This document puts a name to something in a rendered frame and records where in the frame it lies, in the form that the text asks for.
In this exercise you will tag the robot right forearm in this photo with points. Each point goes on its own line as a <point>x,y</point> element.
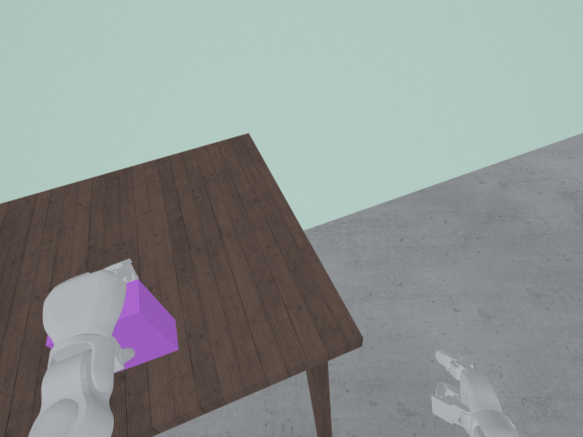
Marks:
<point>492,423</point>

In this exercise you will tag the table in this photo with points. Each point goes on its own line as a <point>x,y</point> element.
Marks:
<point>214,240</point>

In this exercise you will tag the robot left hand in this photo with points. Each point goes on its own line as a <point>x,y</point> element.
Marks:
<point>90,303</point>

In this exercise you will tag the robot right hand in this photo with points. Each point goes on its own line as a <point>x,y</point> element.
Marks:
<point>475,394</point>

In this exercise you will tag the sponge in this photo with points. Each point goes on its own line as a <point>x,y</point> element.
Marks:
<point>144,325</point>

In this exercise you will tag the robot left forearm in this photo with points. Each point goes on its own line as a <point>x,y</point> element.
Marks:
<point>76,389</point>

